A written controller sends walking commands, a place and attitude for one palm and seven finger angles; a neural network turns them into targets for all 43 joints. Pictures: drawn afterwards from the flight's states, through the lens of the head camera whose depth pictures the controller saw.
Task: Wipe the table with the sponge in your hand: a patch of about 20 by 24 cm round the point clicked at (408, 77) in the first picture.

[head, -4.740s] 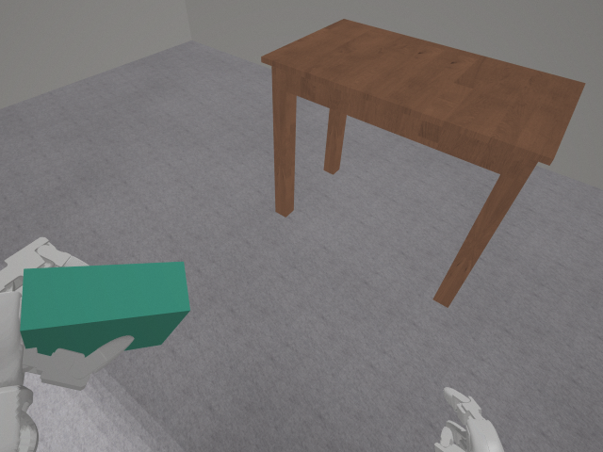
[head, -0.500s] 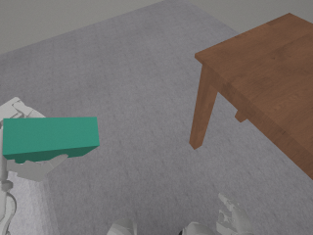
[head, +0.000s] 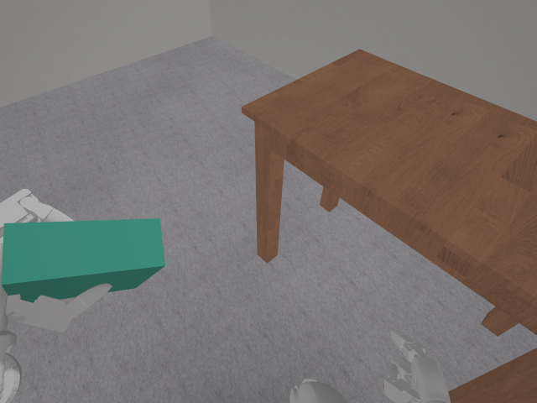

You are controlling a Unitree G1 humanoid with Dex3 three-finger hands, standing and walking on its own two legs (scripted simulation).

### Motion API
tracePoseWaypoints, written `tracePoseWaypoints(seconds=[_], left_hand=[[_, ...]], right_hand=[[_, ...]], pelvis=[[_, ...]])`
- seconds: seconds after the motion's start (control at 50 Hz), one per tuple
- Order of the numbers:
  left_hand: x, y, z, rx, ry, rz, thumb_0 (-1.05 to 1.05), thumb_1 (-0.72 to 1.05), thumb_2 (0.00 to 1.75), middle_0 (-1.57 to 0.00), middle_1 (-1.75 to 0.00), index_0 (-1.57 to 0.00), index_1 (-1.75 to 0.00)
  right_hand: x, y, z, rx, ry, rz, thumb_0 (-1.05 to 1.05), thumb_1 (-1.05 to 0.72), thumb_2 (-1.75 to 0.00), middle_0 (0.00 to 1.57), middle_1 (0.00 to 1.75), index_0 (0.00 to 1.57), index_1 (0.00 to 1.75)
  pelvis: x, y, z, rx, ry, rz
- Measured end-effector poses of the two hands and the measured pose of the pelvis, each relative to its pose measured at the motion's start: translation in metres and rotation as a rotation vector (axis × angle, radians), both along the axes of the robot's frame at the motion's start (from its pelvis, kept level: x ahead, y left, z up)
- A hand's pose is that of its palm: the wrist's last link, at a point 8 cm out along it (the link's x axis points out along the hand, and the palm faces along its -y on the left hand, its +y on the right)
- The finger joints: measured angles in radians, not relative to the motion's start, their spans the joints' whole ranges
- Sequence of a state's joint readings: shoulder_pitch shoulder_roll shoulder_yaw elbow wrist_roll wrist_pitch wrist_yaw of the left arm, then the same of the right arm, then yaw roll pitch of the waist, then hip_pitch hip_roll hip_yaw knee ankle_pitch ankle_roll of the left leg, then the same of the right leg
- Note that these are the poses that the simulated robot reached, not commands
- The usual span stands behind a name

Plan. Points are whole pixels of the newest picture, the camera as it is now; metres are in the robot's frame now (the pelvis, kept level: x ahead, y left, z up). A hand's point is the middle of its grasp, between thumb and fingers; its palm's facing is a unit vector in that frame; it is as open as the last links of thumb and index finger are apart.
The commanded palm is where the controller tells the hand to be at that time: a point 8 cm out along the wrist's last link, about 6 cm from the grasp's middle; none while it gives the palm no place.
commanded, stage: turn to face it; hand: left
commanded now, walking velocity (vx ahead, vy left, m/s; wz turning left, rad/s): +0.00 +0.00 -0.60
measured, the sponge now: (107, 261) +0.22 +0.21 +0.16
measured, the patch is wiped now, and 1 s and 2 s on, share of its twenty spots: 0.00 0.00 0.00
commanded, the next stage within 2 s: take the last steps up to it in 1.74 s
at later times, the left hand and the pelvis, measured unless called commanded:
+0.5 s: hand (232, 276) +0.20 +0.06 +0.20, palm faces +0.10 -0.82 -0.56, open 9.4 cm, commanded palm +0.16 +0.12 +0.19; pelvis -0.08 -0.09 +0.01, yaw -18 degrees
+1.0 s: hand (357, 373) +0.14 -0.05 +0.17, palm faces -0.05 -0.86 -0.50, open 9.4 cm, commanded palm +0.10 +0.01 +0.19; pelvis -0.19 -0.13 -0.02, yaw -34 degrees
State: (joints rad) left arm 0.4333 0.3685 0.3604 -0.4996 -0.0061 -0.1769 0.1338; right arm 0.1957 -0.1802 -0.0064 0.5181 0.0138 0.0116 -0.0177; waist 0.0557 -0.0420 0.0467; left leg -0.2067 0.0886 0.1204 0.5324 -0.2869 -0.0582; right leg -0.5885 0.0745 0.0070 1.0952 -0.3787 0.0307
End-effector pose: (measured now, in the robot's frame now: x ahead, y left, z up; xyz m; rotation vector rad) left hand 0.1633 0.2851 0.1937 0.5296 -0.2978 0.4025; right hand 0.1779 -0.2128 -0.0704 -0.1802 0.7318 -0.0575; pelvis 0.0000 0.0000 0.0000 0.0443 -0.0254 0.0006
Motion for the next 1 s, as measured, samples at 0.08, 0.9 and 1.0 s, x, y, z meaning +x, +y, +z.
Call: tracePoseWaypoints(seconds=[0.08,0.9,1.0], left_hand=[[0.008,-0.031,0.007,0.017,0.008,-0.047,-0.01,-0.43,0.99,-0.82,-1.34,-0.82,-1.34],[-0.041,-0.228,0.011,0.084,0.021,-0.518,-0.01,-0.43,1.0,-0.82,-1.34,-0.82,-1.34],[-0.042,-0.286,-0.004,0.088,0.003,-0.582,-0.01,-0.43,1.0,-0.82,-1.35,-0.82,-1.35]], right_hand=[[-0.027,-0.001,-0.015,0.097,0.014,-0.027,0.01,-0.91,-0.9,0.2,0.3,0.2,0.3],[-0.288,-0.144,-0.024,0.118,0.029,-0.509,0.01,-0.91,-0.9,0.2,0.3,0.2,0.3],[-0.34,-0.162,-0.058,0.144,0.079,-0.551,0.01,-0.9,-0.9,0.21,0.3,0.2,0.3]], pelvis=[[-0.008,-0.017,0.0,-0.029,0.002,-0.071],[-0.16,-0.107,-0.002,-0.021,0.024,-0.551],[-0.187,-0.131,-0.018,-0.049,0.014,-0.589]])
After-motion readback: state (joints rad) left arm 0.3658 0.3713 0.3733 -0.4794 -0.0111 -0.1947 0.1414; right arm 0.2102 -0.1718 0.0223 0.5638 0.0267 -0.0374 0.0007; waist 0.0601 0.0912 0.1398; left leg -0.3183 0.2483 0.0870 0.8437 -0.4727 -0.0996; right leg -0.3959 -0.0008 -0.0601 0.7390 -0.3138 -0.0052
